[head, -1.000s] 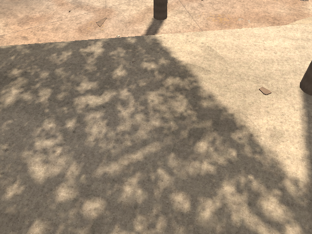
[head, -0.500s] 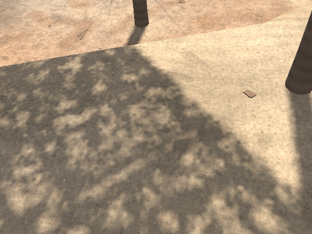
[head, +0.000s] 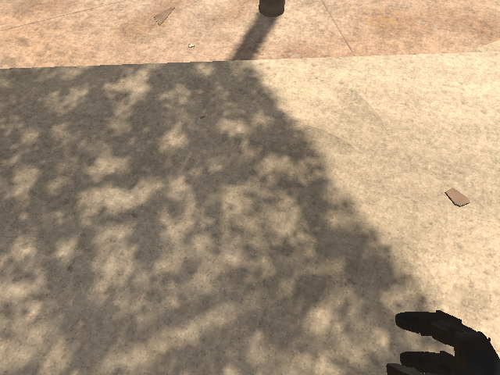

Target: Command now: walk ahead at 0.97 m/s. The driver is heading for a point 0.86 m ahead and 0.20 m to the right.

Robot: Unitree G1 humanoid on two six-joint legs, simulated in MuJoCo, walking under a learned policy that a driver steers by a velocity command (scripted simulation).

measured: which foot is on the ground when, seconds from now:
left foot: down 0.00-0.50, up 0.52-0.88, down 0.90-1.00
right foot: down 0.00-0.02, up 0.04-0.48, down 0.50-0.90, up 0.92-1.00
